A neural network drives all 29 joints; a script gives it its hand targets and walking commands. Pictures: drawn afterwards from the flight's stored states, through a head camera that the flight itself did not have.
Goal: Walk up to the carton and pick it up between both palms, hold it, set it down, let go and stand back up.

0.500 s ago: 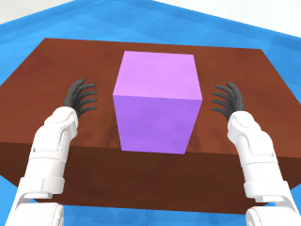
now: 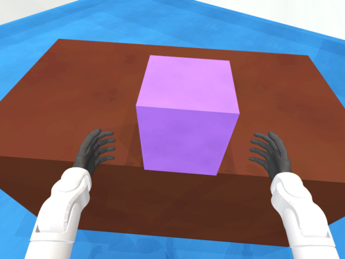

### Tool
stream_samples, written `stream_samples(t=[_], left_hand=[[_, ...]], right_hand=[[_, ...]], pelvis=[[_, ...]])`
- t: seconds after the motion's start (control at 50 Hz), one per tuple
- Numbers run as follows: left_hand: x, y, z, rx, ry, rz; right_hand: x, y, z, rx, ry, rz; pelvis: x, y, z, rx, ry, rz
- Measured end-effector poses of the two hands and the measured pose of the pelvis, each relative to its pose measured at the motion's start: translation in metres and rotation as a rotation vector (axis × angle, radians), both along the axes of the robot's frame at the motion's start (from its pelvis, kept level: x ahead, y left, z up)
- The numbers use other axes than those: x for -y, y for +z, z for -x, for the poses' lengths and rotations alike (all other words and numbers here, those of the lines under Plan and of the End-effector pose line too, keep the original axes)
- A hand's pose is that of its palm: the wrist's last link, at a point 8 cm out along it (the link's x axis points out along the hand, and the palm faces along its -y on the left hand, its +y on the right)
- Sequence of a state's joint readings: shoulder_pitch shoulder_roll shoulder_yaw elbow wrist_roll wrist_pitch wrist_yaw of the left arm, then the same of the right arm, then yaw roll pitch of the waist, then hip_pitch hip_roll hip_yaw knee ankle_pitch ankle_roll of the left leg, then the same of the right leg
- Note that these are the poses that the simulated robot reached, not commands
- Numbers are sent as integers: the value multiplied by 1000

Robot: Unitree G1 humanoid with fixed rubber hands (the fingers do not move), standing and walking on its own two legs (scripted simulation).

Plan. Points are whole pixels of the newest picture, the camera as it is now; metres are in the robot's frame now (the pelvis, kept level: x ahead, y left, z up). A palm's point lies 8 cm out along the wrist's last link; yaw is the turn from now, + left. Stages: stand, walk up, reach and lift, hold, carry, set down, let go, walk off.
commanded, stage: set down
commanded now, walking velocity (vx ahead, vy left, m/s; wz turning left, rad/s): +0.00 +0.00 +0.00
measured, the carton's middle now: (184, 117) +0.47 -0.01 +0.06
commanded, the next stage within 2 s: none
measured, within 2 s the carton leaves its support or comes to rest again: neither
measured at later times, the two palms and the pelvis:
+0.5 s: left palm (80, 207) +0.23 +0.21 +0.03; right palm (275, 208) +0.23 -0.20 +0.04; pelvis +0.02 +0.00 +0.00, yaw -1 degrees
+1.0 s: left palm (81, 233) +0.19 +0.21 -0.01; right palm (273, 235) +0.19 -0.20 -0.01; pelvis +0.03 +0.00 +0.00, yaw -1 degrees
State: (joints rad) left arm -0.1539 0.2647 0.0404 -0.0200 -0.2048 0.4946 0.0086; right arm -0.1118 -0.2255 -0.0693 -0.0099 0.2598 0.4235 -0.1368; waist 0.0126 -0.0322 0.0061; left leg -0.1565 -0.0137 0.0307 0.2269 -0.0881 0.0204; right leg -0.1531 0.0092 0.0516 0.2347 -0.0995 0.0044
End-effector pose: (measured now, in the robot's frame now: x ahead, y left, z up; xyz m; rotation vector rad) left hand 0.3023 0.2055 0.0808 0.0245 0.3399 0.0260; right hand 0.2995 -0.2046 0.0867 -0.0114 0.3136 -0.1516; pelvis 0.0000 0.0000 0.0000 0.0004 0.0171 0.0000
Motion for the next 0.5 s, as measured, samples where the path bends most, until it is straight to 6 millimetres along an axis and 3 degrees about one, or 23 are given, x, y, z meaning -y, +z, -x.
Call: stream_samples(t=[0.5], left_hand=[[-6,-50,71,-10,28,-16]], right_hand=[[-7,-49,65,-37,38,-17]], pelvis=[[-1,0,-20,-6,-9,1]])
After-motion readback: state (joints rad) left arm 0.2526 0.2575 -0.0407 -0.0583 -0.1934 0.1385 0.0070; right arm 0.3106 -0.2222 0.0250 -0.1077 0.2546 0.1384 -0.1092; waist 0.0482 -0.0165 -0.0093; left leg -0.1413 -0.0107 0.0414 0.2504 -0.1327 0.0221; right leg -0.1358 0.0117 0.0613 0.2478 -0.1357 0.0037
